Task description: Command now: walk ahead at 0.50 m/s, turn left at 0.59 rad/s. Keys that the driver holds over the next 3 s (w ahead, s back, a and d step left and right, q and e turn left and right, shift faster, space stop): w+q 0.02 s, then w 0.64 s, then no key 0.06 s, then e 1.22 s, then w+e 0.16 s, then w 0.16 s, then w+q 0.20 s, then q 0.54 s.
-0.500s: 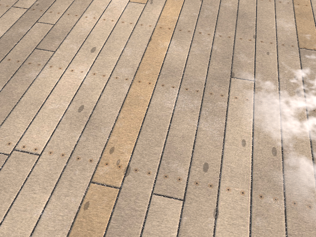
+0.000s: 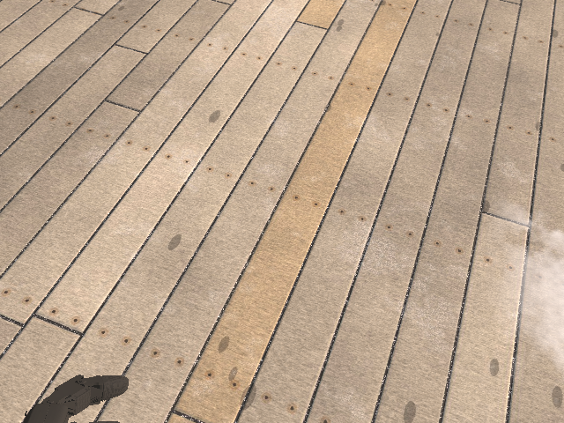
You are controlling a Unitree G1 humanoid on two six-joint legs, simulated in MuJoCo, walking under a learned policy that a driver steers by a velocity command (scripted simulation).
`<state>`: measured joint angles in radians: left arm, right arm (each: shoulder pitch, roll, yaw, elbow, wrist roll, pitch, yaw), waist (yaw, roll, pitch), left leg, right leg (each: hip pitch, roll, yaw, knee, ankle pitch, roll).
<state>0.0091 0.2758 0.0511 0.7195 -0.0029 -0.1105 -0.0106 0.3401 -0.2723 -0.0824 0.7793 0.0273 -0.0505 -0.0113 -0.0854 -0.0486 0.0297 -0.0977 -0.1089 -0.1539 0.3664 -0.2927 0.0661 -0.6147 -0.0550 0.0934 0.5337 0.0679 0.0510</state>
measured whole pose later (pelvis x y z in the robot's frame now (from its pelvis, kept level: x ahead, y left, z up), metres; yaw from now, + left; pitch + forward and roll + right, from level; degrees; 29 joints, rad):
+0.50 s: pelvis +0.27 -0.02 +0.00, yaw +7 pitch +2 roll -2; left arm 0.39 0.28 0.06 0.89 -0.02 -0.08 -0.01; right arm 0.06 -0.26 -0.04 0.68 0.02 -0.07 0.02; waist 0.11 0.03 0.02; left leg -0.61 0.08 -0.04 0.60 -0.01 0.01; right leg -0.02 0.04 -0.03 0.23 -0.25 -0.01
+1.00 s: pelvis +0.50 +0.05 +0.00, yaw +1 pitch +2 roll +3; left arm 0.13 0.28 0.04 0.77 0.00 -0.03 -0.03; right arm 0.22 -0.27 -0.06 0.83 -0.01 -0.05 -0.02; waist -0.04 -0.05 0.03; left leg -0.10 -0.06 0.13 0.30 -0.24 0.04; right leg -0.57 -0.06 0.02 0.66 -0.08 0.01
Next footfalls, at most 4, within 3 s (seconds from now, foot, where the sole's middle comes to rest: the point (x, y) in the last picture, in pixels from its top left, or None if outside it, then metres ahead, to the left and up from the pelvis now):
0.08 right None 0.24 -0.14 -0.78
0.60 left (197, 419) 0.48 0.15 -0.78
1.08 right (281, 342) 0.66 -0.06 -0.78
1.50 left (187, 343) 0.67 0.17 -0.78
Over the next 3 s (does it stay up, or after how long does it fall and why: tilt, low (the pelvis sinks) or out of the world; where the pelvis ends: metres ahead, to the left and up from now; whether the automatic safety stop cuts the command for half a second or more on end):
stays up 0.83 -0.12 -0.01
